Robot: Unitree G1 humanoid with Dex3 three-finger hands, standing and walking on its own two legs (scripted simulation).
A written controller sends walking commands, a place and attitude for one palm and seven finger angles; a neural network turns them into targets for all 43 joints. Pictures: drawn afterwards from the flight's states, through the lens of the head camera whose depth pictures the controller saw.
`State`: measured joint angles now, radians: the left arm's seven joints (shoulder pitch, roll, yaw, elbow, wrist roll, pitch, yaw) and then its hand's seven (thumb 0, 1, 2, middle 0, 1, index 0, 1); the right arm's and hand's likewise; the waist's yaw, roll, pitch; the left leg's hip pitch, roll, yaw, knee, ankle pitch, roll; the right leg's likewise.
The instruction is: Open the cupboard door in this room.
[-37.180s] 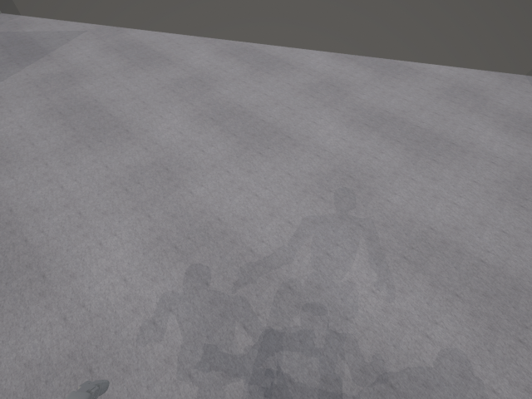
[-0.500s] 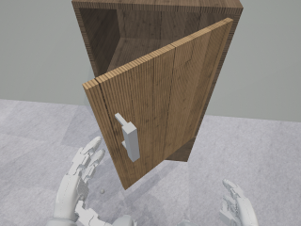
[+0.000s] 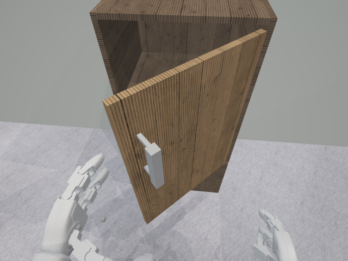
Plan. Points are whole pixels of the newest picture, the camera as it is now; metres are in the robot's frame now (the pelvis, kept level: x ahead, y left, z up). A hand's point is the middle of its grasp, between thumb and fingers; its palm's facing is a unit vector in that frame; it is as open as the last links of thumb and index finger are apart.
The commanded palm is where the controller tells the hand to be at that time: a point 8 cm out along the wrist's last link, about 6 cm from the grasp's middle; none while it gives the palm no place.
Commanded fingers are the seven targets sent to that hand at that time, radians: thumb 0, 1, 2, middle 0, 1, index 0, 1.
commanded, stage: draw the hand back to the body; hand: left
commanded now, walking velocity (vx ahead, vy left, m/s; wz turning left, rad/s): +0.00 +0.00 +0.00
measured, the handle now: (150, 161) +0.32 +0.08 +0.08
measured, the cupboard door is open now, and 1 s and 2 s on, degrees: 44 44 44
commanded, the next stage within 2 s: step back with the hand held close in 1.36 s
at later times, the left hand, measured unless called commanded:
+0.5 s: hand (47, 205) +0.18 +0.22 +0.15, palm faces +0.22 -0.92 -0.32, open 14.7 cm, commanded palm +0.15 +0.26 +0.18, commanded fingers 0.00 0.09 0.56 -0.17 -0.30 -0.17 -0.30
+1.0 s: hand out of the picture +0.22 +0.27 +0.23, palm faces +0.45 -0.79 -0.40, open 8.9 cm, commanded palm +0.17 +0.31 +0.24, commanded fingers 0.00 0.90 0.90 -0.20 -0.30 -0.20 -0.30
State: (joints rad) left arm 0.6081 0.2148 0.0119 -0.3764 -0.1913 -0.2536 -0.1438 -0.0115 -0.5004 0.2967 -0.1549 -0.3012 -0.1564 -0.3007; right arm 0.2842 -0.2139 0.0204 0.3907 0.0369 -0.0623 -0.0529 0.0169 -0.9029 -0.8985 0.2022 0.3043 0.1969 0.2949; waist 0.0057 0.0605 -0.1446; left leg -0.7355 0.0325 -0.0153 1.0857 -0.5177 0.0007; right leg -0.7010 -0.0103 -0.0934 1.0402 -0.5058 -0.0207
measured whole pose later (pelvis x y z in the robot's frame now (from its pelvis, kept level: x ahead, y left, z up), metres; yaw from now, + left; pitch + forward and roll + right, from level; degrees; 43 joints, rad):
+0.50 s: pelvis +0.01 +0.02 +0.04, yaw +0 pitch +3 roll -2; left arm 0.66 0.30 0.12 -0.50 -0.06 -0.01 0.08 -0.01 -0.22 0.42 -0.17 -0.30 -0.17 -0.30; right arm 0.29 -0.21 0.05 0.44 0.03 -0.10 -0.11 0.02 -0.90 -0.90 0.20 0.30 0.20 0.29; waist 0.04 0.06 -0.11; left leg -0.44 0.02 0.01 0.82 -0.42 0.02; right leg -0.41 -0.01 -0.07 0.75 -0.39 0.01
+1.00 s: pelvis +0.03 +0.01 +0.07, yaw -1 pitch -4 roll -1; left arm 0.48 0.35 0.34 -0.42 -0.06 -0.04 0.13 0.01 0.63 0.78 -0.20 -0.30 -0.20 -0.30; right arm 0.22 -0.23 0.04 0.61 0.01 -0.12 -0.10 0.02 -0.90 -0.90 0.20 0.30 0.20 0.30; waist 0.07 0.06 0.00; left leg -0.13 0.01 0.03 0.49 -0.30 0.02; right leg -0.12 -0.01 -0.05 0.46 -0.27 0.00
